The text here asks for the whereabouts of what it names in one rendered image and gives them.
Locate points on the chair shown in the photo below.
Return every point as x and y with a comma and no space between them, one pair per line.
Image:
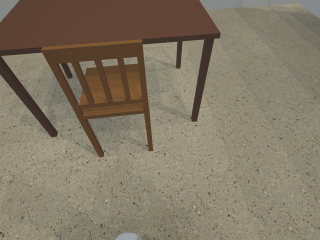
107,91

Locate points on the table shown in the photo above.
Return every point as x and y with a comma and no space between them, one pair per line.
33,24

